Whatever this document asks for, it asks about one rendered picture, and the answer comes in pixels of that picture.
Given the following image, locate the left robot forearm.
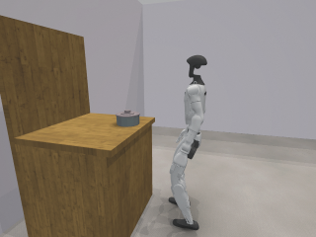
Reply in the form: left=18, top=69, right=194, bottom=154
left=180, top=116, right=201, bottom=154

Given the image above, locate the pot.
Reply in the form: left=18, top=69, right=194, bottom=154
left=117, top=116, right=140, bottom=127

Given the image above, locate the robot torso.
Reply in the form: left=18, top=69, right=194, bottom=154
left=184, top=81, right=206, bottom=149

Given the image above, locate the right robot hand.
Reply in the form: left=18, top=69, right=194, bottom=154
left=176, top=129, right=187, bottom=143

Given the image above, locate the left robot hand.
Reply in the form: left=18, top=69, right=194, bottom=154
left=169, top=151, right=188, bottom=179

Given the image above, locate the robot left upper arm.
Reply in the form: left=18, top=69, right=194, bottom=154
left=187, top=84, right=204, bottom=123

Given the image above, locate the lid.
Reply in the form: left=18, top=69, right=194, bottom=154
left=116, top=111, right=140, bottom=118

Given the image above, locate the table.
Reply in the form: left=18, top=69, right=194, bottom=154
left=0, top=15, right=155, bottom=237

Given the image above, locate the right robot foot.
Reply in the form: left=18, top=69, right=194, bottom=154
left=169, top=197, right=191, bottom=205

